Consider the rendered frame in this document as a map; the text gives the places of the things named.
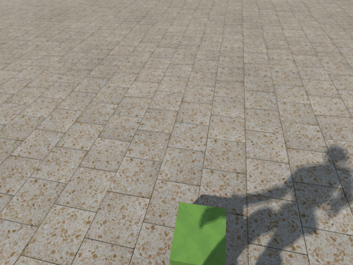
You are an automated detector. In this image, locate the carton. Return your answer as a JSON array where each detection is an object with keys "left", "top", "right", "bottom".
[{"left": 169, "top": 202, "right": 226, "bottom": 265}]

